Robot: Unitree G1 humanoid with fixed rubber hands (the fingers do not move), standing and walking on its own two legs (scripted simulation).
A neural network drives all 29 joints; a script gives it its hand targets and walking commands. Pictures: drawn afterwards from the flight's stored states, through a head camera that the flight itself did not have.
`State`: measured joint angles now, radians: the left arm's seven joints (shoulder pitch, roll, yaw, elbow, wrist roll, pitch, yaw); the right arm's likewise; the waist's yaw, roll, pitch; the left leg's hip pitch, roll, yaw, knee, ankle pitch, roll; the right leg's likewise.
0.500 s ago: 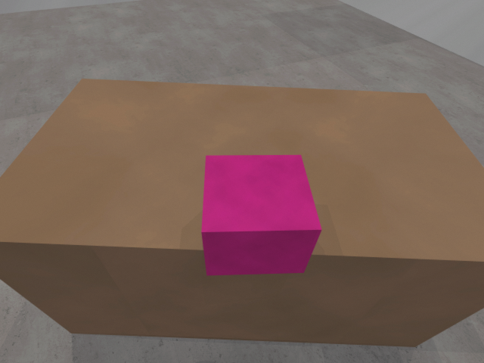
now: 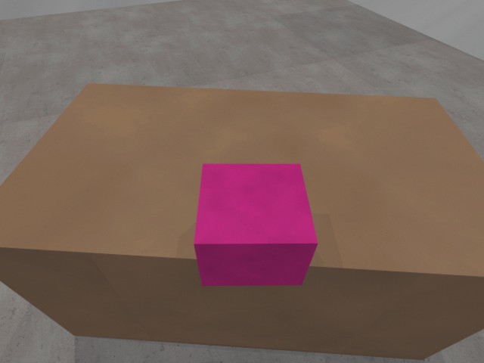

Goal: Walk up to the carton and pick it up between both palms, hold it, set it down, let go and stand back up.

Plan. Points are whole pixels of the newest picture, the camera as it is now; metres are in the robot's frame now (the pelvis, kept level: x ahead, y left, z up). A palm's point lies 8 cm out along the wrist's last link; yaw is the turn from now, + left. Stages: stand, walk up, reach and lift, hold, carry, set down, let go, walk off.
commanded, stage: walk up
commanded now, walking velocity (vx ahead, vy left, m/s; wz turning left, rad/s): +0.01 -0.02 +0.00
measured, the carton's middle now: (251, 224) +0.40 +0.00 -0.02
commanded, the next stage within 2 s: none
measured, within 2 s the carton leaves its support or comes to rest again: neither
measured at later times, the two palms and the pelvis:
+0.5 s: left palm out of the picture +0.00 +0.23 -0.16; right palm out of the picture -0.01 -0.20 -0.16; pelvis -0.01 +0.01 -0.01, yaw +0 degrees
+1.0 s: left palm out of the picture -0.06 +0.22 -0.15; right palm out of the picture -0.06 -0.17 -0.15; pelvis -0.02 +0.01 +0.00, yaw +0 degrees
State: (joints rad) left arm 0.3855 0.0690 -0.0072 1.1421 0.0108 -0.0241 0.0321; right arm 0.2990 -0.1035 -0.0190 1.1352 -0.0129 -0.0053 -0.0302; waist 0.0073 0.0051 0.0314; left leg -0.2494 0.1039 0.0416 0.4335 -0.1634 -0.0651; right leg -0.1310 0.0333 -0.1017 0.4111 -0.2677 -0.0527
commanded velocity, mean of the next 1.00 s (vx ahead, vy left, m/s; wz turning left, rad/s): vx -0.06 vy -0.01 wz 0.01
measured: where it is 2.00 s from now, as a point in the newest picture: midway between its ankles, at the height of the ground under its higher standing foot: outside the picture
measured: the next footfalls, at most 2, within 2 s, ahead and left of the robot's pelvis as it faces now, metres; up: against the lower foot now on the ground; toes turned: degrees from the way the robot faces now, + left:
none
